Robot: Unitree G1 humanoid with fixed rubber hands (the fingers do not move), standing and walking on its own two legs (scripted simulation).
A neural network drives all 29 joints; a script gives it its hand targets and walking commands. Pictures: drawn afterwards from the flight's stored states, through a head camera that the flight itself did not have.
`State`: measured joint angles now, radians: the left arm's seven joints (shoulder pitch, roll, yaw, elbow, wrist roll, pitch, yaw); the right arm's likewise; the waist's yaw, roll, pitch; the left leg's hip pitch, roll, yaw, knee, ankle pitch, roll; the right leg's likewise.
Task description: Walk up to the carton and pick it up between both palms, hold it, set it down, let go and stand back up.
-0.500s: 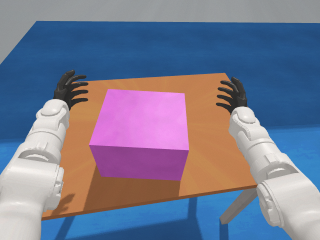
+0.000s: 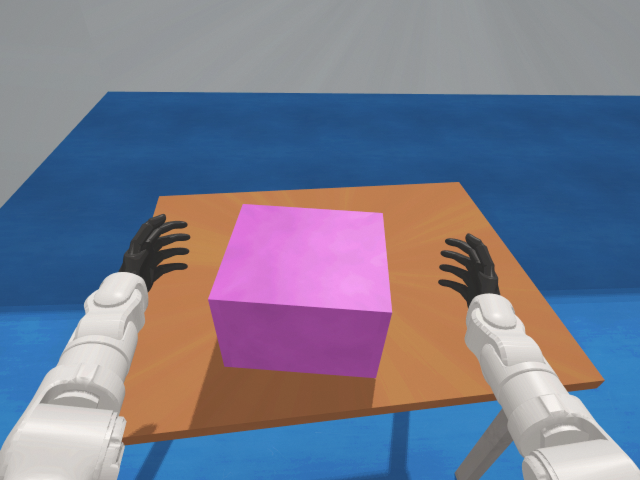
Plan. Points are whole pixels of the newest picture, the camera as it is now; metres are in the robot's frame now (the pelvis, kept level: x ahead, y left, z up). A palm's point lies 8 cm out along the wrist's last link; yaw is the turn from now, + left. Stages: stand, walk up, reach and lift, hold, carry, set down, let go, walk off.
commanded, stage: set down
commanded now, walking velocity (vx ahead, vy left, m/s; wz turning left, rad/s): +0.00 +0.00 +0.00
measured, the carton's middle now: (306, 287) +0.48 -0.01 -0.05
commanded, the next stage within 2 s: let go in 1.98 s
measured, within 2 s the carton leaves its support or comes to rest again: neither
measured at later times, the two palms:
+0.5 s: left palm (132, 365) +0.31 +0.23 +0.02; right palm (470, 366) +0.26 -0.21 +0.02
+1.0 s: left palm (115, 430) +0.24 +0.24 -0.01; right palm (467, 404) +0.22 -0.20 -0.01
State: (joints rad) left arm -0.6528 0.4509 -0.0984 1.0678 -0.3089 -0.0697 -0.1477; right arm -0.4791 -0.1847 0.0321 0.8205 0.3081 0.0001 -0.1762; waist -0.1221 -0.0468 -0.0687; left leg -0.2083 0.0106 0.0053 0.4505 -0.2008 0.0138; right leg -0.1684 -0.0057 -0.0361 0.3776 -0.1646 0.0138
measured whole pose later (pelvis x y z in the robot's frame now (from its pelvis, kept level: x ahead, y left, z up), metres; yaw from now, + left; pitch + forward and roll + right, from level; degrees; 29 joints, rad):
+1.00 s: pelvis +0.03 -0.01 +0.00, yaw +0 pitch -6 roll -1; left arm 0.15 0.42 -0.04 0.43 -0.31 -0.21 -0.17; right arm 0.27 -0.03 0.04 0.32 0.20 -0.20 -0.21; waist 0.03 -0.03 0.07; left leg -0.09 0.02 0.00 0.45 -0.26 -0.01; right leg -0.06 0.01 -0.02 0.40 -0.24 -0.01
